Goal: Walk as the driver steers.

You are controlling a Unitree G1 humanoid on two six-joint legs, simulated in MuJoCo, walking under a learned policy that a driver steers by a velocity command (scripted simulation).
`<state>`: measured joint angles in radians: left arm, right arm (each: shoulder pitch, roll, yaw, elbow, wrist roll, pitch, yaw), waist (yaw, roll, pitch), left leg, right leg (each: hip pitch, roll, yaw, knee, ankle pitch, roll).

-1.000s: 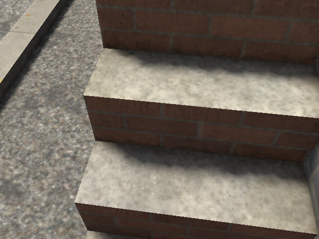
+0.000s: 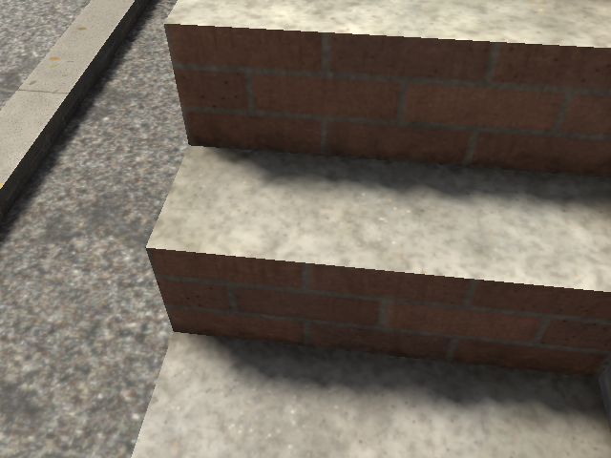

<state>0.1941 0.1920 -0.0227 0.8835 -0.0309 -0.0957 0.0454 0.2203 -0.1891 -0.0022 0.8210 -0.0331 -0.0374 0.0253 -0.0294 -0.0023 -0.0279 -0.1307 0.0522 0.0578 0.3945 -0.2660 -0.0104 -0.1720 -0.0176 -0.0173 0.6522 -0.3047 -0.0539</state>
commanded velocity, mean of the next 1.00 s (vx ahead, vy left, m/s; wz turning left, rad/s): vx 0.49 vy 0.00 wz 0.00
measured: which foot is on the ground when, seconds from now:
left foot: down 0.00-1.00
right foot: down 0.00-1.00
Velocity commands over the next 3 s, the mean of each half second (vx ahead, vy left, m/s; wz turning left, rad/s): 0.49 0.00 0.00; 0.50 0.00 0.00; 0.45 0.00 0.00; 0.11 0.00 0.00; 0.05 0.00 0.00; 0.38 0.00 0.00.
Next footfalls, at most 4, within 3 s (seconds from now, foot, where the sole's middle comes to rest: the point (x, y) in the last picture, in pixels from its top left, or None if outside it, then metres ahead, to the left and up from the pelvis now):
none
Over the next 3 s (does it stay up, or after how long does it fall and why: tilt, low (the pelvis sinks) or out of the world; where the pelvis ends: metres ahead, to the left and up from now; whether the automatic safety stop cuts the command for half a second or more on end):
stays up -0.05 0.00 0.00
